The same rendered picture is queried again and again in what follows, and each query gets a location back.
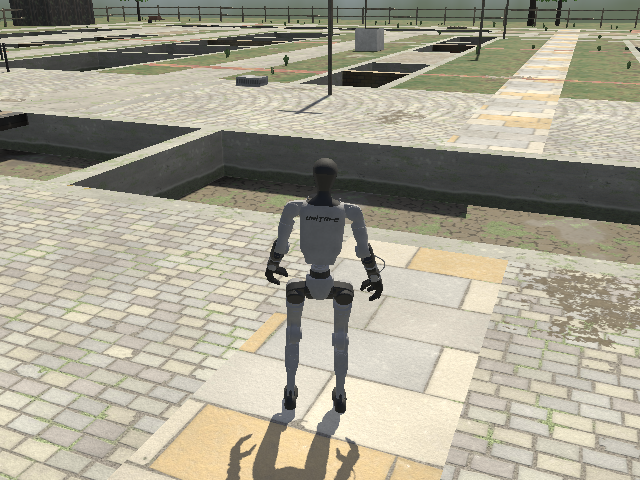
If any left robot upper arm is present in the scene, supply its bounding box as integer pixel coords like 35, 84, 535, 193
274, 200, 303, 254

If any right robot upper arm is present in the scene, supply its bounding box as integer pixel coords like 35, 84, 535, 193
344, 203, 371, 258

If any robot right hand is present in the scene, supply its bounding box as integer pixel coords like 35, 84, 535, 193
360, 278, 383, 301

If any robot left hand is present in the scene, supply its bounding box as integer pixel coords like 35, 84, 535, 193
265, 267, 288, 285

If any humanoid robot torso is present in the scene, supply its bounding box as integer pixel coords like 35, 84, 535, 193
299, 196, 346, 300

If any right robot foot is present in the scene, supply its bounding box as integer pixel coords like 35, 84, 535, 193
332, 387, 347, 413

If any right robot forearm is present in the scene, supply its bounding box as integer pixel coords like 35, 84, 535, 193
361, 243, 381, 282

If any left robot forearm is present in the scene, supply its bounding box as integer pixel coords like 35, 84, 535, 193
267, 239, 284, 271

